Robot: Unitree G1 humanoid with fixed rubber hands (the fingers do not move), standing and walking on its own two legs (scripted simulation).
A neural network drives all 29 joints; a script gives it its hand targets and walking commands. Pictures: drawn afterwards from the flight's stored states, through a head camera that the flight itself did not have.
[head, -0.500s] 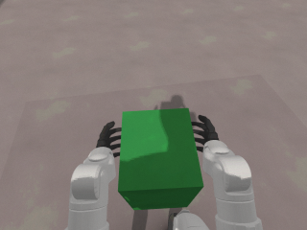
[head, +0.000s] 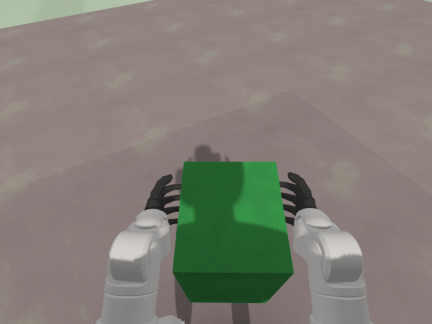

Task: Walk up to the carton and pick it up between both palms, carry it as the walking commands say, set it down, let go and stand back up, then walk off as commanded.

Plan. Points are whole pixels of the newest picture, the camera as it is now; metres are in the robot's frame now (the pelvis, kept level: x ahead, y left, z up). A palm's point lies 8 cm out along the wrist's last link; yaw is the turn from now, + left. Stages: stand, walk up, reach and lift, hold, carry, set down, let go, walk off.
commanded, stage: carry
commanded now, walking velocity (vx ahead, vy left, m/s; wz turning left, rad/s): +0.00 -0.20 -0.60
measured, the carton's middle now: (228, 239) +0.26 -0.02 +0.01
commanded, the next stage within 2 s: none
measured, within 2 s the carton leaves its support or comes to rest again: neither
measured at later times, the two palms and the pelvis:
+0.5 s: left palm (269, 244) +0.21 -0.08 +0.09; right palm out of the picture +0.15 -0.32 +0.09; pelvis -0.08 -0.13 -0.01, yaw -16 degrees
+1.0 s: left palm (414, 293) +0.13 -0.26 +0.09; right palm out of the picture +0.01 -0.47 +0.10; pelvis -0.16 -0.23 +0.00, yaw -32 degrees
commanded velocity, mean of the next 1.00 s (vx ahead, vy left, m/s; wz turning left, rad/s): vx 0.00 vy -0.20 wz -0.60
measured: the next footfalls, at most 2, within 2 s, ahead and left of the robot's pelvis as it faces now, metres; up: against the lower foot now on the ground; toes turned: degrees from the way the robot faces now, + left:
left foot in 0.18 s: +0.00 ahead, +0.08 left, +0.00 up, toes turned +4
right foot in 0.50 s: -0.05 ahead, -0.30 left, +0.00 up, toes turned -24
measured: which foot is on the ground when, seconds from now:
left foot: up 0.00-0.16, down 0.18-0.50, up 0.52-0.80, down 0.82-1.00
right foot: down 0.00-0.20, up 0.22-0.48, down 0.50-0.82, up 0.84-1.00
